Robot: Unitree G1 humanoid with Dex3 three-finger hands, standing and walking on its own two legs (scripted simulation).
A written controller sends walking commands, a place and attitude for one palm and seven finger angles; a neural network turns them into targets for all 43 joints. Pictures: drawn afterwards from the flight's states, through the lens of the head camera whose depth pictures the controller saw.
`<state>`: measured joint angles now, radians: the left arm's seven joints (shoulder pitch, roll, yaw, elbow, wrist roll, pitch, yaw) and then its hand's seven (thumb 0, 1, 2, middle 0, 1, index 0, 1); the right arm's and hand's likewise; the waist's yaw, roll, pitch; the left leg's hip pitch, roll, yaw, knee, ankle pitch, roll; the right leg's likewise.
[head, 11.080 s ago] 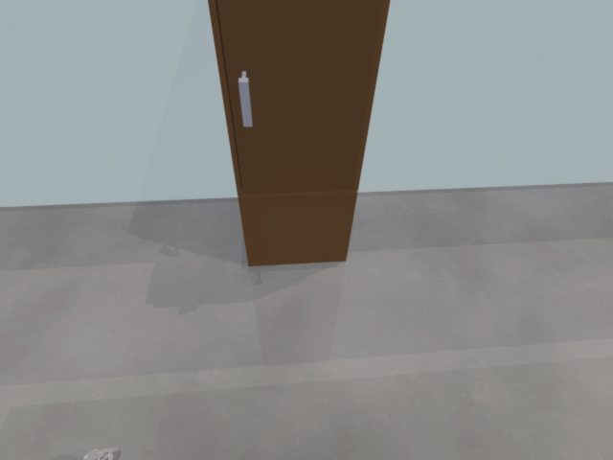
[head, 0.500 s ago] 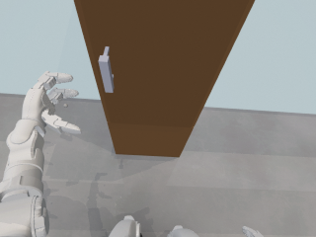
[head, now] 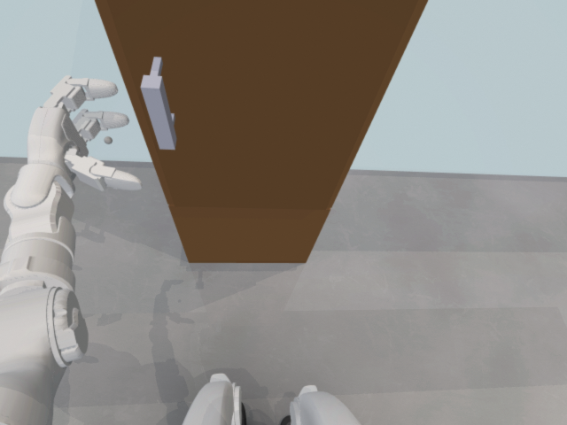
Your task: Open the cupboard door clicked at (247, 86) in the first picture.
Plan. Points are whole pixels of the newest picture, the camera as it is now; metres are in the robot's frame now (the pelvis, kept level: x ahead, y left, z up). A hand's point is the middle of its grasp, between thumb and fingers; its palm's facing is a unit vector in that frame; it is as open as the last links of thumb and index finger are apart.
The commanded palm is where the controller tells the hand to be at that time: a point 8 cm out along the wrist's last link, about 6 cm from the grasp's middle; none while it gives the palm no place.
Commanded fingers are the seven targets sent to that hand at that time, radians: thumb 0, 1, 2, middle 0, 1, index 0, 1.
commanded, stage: move the hooked fingers beside the handle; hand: left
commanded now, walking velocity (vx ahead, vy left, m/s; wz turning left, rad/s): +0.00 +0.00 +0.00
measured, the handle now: (162, 105) +0.55 +0.16 +0.07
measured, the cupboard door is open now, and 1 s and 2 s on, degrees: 0 0 0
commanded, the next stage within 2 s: slide the fingers in behind the handle in 0.96 s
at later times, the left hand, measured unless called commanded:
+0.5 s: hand (112, 127) +0.51 +0.22 +0.07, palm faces +0.01 -1.00 +0.00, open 13.9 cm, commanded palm +0.49 +0.25 +0.07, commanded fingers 0.00 -0.50 0.30 -0.30 -1.20 -0.30 -1.20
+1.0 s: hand (117, 129) +0.51 +0.22 +0.07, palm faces +0.00 -1.00 +0.00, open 13.9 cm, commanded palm +0.49 +0.25 +0.07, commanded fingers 0.00 -0.50 0.30 -0.30 -1.20 -0.30 -1.20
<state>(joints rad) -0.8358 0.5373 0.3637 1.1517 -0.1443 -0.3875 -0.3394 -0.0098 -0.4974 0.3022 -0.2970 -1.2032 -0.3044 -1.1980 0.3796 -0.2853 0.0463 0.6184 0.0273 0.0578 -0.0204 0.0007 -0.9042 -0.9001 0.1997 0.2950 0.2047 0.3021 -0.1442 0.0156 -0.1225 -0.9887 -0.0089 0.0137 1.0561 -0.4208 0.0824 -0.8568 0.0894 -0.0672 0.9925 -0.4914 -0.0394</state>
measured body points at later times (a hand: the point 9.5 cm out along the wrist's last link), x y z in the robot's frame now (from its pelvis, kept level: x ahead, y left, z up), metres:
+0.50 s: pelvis +0.01 +0.01 +0.00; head +0.14 +0.04 +0.43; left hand +0.50 +0.28 +0.07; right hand -0.01 -0.26 -0.10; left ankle +0.04 +0.06 -0.66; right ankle -0.01 -0.10 -0.66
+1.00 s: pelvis +0.00 +0.01 +0.00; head +0.13 +0.05 +0.43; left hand +0.50 +0.27 +0.07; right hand +0.02 -0.26 -0.10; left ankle +0.04 +0.06 -0.66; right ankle -0.01 -0.10 -0.66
